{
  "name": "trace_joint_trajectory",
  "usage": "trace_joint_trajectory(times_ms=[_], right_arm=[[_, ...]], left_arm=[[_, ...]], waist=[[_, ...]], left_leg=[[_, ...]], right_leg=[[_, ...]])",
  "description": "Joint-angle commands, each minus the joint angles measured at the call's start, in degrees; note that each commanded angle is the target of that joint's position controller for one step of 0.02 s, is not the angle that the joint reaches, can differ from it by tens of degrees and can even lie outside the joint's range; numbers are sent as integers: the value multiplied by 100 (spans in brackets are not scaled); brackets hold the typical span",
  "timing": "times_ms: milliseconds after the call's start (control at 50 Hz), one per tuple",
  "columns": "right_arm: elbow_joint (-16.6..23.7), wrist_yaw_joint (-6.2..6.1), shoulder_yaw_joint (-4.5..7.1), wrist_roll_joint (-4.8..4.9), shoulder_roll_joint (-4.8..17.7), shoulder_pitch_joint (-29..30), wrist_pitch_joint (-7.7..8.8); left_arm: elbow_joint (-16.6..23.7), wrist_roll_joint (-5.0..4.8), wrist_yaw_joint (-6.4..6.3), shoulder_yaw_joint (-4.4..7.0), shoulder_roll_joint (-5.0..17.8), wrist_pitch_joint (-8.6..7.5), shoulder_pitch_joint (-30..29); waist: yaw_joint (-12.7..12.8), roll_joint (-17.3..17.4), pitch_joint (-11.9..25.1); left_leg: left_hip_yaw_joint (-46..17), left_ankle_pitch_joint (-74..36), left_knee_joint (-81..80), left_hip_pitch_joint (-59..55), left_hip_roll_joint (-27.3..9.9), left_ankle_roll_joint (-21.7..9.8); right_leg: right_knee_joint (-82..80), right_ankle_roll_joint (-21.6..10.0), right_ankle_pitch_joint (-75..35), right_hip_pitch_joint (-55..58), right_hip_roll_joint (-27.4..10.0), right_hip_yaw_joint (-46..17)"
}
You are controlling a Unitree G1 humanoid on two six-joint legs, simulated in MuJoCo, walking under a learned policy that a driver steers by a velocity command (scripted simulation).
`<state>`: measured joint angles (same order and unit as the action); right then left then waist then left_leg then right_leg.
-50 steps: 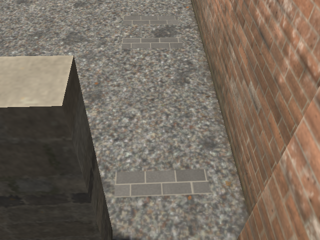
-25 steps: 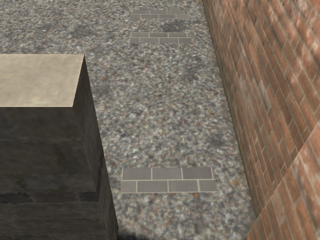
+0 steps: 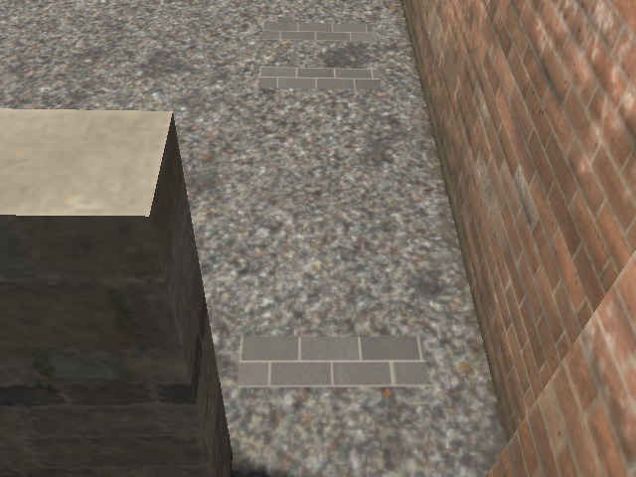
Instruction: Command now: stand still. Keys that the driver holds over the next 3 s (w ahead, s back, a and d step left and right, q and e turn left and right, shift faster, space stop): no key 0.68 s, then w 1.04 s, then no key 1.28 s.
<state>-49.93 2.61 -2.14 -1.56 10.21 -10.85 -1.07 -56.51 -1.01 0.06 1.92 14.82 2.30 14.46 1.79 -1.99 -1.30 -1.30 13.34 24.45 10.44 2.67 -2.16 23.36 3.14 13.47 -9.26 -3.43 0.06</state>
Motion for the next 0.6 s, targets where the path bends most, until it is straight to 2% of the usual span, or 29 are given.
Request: trace_joint_trajectory(times_ms=[20,40,60,80,100,240,260,320,460,600], right_arm=[[293,-27,129,-10,568,34,58],[211,-17,116,-39,546,-67,87],[173,-8,112,-38,530,-115,101],[221,-23,120,1,542,-20,78],[160,-10,111,-30,522,-80,103],[57,-25,122,1,547,-90,164],[20,-28,136,6,573,-154,179],[-15,-44,135,17,567,-195,189],[-83,-42,133,-8,577,-241,181],[-126,-46,126,6,571,-296,229]], left_arm=[[133,19,-6,123,617,-45,245],[89,-40,-18,138,641,-31,263],[79,-45,-11,140,642,-22,302],[117,25,5,126,595,-35,277],[62,-31,-1,143,620,-27,288],[24,-14,-15,172,608,-20,346],[51,-15,-33,187,667,-19,297],[25,-28,-59,183,647,-22,344],[-33,-20,-67,176,634,-6,380],[-31,-24,-93,175,657,-21,419]], waist=[[-14,260,14],[-71,210,40],[-54,190,47],[3,268,13],[-60,199,35],[-13,259,-21],[-35,364,23],[-32,321,101],[-27,221,-21],[-56,247,-4]], left_leg=[[-584,-972,-495,-225,-633,-128],[-588,-873,-548,-325,-653,-129],[-604,-803,-554,-329,-651,-134],[-589,-959,-523,-266,-617,-126],[-598,-883,-574,-376,-656,-131],[-671,-987,-728,-363,-696,-116],[-638,-1290,-649,-438,-655,-107],[-656,-1590,-617,-523,-697,-119],[-647,-1348,-671,-434,-650,-105],[-655,-1479,-624,-438,-652,-128]], right_leg=[[-430,-244,-606,-238,-319,-164],[-421,-250,-590,-255,-352,-221],[-464,-250,-577,-210,-358,-225],[-513,-233,-641,-172,-344,-173],[-478,-233,-613,-205,-365,-220],[-544,-184,-697,-51,-389,-219],[-516,-204,-797,-67,-377,-225],[-485,-184,-793,-41,-375,-194],[-512,-174,-776,-35,-385,-181],[-451,-167,-770,-62,-367,-166]])
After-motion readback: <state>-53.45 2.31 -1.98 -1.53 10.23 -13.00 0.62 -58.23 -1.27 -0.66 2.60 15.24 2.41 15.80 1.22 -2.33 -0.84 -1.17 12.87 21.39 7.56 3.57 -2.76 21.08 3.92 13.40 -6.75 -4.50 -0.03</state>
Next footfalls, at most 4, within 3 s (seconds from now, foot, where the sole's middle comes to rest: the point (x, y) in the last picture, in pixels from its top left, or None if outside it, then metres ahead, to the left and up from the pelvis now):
1.38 left None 0.25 0.03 -0.98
1.84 right None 0.50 -0.27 -1.19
2.26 left None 0.48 0.04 -1.19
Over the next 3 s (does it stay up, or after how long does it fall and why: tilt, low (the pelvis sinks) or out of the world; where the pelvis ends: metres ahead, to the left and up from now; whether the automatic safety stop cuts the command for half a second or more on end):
stays up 0.51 -0.08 -0.41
